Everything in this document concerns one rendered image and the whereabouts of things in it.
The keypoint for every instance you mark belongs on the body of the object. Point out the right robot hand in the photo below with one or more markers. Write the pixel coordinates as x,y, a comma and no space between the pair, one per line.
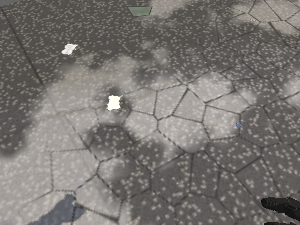
290,207

